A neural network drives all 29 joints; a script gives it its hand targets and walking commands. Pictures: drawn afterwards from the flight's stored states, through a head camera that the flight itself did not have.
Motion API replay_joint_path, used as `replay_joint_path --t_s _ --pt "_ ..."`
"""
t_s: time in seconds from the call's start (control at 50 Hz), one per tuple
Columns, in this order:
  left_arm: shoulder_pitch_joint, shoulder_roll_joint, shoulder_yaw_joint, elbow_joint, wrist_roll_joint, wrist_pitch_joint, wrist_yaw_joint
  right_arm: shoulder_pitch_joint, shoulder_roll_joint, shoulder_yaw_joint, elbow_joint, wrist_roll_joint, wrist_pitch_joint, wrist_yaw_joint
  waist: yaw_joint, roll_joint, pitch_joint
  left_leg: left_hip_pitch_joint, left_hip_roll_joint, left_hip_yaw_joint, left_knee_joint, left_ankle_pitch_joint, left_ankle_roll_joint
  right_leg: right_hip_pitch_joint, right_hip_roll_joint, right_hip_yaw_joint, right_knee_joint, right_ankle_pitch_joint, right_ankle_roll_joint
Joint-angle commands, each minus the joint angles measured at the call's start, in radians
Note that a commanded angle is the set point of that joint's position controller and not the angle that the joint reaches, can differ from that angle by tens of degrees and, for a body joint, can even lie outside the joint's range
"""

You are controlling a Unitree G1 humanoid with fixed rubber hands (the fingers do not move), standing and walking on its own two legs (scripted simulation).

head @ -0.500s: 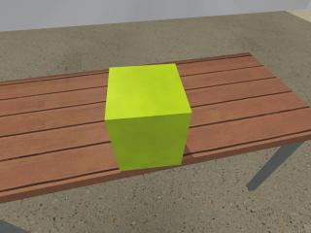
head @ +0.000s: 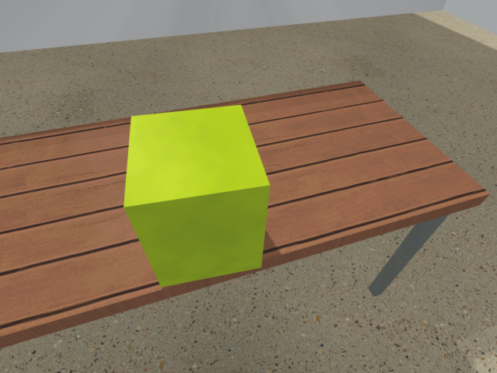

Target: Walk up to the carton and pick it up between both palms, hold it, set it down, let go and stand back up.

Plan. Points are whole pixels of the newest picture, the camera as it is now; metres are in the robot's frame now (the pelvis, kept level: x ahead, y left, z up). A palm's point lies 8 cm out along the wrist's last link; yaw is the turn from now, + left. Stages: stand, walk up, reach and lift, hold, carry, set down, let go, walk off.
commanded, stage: walk up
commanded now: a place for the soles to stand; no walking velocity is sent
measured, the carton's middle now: (200, 197) +0.43 +0.09 +0.04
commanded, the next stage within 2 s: none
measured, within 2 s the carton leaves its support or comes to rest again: neither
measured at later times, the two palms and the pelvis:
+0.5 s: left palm out of the picture +0.08 +0.22 -0.13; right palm out of the picture +0.07 -0.27 -0.12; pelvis +0.03 -0.03 +0.01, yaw +2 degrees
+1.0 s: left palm out of the picture +0.04 +0.24 -0.13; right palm out of the picture +0.08 -0.27 -0.12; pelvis +0.02 -0.02 +0.01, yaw +7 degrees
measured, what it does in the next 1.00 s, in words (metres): steps on the spot: left foot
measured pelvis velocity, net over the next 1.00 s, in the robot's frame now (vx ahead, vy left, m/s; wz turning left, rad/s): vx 0.02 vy -0.02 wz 0.12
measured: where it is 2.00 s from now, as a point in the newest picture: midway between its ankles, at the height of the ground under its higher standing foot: outside the picture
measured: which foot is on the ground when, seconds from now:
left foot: down 0.00-0.06, up 0.08-0.30, down 0.32-1.00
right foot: down 0.00-1.00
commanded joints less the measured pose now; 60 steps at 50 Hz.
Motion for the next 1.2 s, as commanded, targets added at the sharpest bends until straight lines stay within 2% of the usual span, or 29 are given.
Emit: replay_joint_path --t_s 0.0,0.02,0.04,0.06,0.08,0.14,0.18,0.22,0.26,0.28,0.3,0.32,0.34,0.36,0.4,0.46,0.52,0.64,0.88,1.18 --pt "0.066 0.137 0.033 -0.041 -0.014 -0.019 -0.002 -0.022 -0.112 -0.015 -0.052 0.0 0.0 0.014 0.031 -0.052 0.033 -0.054 0.073 -0.102 -0.03 -0.045 0.071 0.013 -0.129 0.215 -0.288 0.161 -0.003" --pt "0.069 0.163 0.038 -0.04 -0.034 -0.019 0.002 -0.017 -0.075 -0.002 -0.058 0.009 0.005 0.015 0.027 -0.109 0.041 -0.08 -0.024 -0.076 0.06 -0.101 0.035 0.009 -0.184 0.335 -0.366 0.193 -0.037" --pt "0.067 0.163 0.038 -0.033 -0.043 -0.015 0.011 -0.011 -0.063 0.004 -0.056 0.012 0.011 0.01 0.033 -0.12 0.073 -0.129 -0.05 -0.098 0.108 -0.221 0.031 0.027 -0.215 0.366 -0.404 0.223 -0.069" --pt "0.072 0.149 0.037 -0.031 -0.039 -0.011 0.02 -0.008 -0.065 0.004 -0.053 0.012 0.015 0.007 0.041 -0.121 0.069 -0.186 -0.054 -0.13 0.153 -0.295 0.039 0.098 -0.226 0.365 -0.407 0.269 -0.093" --pt "0.073 0.136 0.036 -0.032 -0.031 -0.008 0.031 0.002 -0.063 0.005 -0.049 0.015 0.012 0.004 0.043 -0.122 0.052 -0.235 -0.052 -0.16 0.179 -0.309 0.048 0.182 -0.227 0.334 -0.382 0.366 -0.109" --pt "0.051 0.102 0.029 -0.045 -0.007 -0.003 0.043 0.044 -0.059 0.001 -0.038 0.019 -0.011 -0.015 0.032 -0.111 -0.073 -0.228 -0.054 -0.21 0.176 -0.188 0.056 0.343 -0.21 0.233 -0.281 0.696 -0.129" --pt "0.037 0.077 0.021 -0.051 -0.01 -0.007 0.047 0.044 -0.041 0.002 -0.034 0.017 -0.018 -0.017 0.021 -0.056 -0.115 -0.158 -0.061 -0.218 0.135 -0.126 0.05 0.332 -0.22 0.202 -0.26 0.754 -0.12" --pt "-0.019 0.083 0.017 -0.059 -0.014 -0.005 0.046 0.059 -0.014 0.004 -0.032 0.018 -0.019 -0.017 -0.01 -0.036 -0.1 -0.04 -0.062 -0.217 0.014 0.004 0.054 0.217 -0.2 0.147 -0.243 0.655 -0.102" --pt "-0.056 0.081 0.011 -0.059 -0.02 -0.004 0.042 0.1 -0.017 0.002 -0.015 0.014 -0.023 -0.014 -0.039 0.009 -0.086 0.112 -0.035 -0.258 -0.1 0.247 0.067 0.08 -0.167 0.119 -0.217 0.5 -0.053" --pt "-0.041 0.07 0.005 -0.055 -0.026 -0.006 0.039 0.098 -0.041 -0.005 -0.016 0.013 -0.025 -0.014 -0.032 0.042 -0.078 0.163 0.019 -0.341 -0.111 0.291 0.091 0.003 -0.143 0.115 -0.207 0.357 -0.023" --pt "-0.01 0.053 -0.003 -0.047 -0.029 -0.006 0.037 0.093 -0.067 -0.01 -0.019 0.013 -0.026 -0.015 -0.016 0.077 -0.058 0.162 0.104 -0.458 -0.162 0.219 0.132 -0.047 -0.106 0.099 -0.19 0.148 -0.003" --pt "0.032 0.036 -0.004 -0.029 -0.029 -0.001 0.042 0.054 -0.098 -0.019 -0.01 0.024 -0.022 -0.011 0.015 0.108 -0.006 0.064 0.161 -0.524 -0.186 0.143 0.186 -0.018 -0.063 0.079 -0.172 -0.012 0.024" --pt "0.04 0.037 -0.001 -0.016 -0.019 0.002 0.048 0.028 -0.112 -0.027 -0.005 0.028 -0.019 -0.005 0.02 0.147 0.043 -0.021 0.171 -0.547 -0.212 0.055 0.206 0.02 -0.067 0.079 -0.171 -0.018 0.03" --pt "0.03 0.053 0.002 -0.008 -0.012 -0.001 0.05 0.013 -0.095 -0.023 -0.001 0.03 -0.02 0.0 0.015 0.153 0.065 -0.051 0.142 -0.53 -0.227 0.043 0.19 0.041 -0.075 0.088 -0.203 0.021 0.025" --pt "0.016 0.075 0.006 0.004 -0.014 -0.016 0.045 0.004 -0.058 -0.008 -0.004 0.026 -0.029 0.007 0.015 0.14 0.051 -0.06 0.078 -0.454 -0.193 0.152 0.141 0.093 -0.09 0.103 -0.262 0.129 0.004" --pt "0.005 0.087 0.012 0.021 -0.02 -0.033 0.042 0.02 -0.043 -0.006 0.008 0.028 -0.041 0.012 0.003 0.07 -0.017 -0.023 0.025 -0.39 -0.113 0.258 0.101 0.151 -0.125 0.121 -0.293 0.276 -0.01" --pt "-0.008 0.073 0.012 0.031 -0.031 -0.033 0.047 0.026 -0.031 -0.005 0.023 0.029 -0.038 0.006 -0.003 0.017 -0.052 -0.008 0.001 -0.361 -0.079 0.235 0.086 0.179 -0.146 0.114 -0.316 0.357 -0.015" --pt "-0.034 0.062 0.013 0.039 -0.031 -0.015 0.049 0.026 -0.04 -0.004 0.044 0.026 -0.031 -0.008 -0.008 0.0 -0.024 -0.029 -0.008 -0.362 -0.083 0.189 0.084 0.171 -0.142 0.076 -0.331 0.289 -0.027" --pt "-0.027 0.081 0.018 0.06 -0.024 -0.006 0.052 0.029 -0.049 -0.005 0.05 0.028 -0.034 -0.014 -0.004 0.049 -0.005 -0.076 0.0 -0.437 -0.093 0.176 0.098 0.164 -0.137 0.045 -0.306 0.146 -0.031" --pt "-0.029 0.079 0.021 0.054 -0.02 0.004 0.051 0.031 -0.069 -0.013 0.023 0.028 -0.033 -0.02 -0.005 0.06 -0.011 -0.131 -0.006 -0.515 -0.077 0.158 0.105 0.168 -0.14 0.007 -0.26 0.087 -0.045"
